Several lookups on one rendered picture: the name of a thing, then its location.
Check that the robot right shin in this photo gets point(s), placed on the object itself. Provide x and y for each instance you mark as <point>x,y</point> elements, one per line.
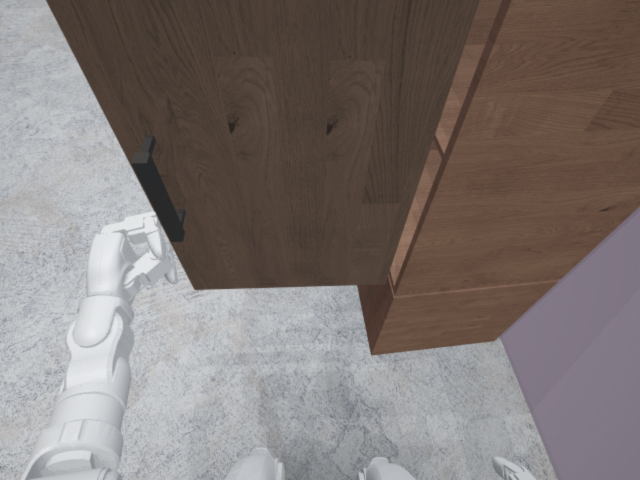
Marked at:
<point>378,460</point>

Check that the cupboard door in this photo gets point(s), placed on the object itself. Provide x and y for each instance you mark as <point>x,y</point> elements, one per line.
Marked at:
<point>293,133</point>

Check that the left robot forearm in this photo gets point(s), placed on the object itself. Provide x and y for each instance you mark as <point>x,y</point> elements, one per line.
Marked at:
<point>84,429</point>

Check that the handle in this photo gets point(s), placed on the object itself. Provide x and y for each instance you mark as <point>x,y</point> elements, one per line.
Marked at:
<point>153,185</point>

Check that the robot left hand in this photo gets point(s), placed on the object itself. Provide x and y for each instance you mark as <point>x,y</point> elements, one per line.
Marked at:
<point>111,258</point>

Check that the robot left shin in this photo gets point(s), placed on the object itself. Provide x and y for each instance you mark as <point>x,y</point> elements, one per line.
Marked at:
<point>260,451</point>

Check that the robot right hand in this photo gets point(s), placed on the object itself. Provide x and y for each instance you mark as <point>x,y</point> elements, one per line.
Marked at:
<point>509,471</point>

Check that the robot shin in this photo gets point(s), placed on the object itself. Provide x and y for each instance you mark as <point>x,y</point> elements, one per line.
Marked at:
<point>378,460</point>
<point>260,451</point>

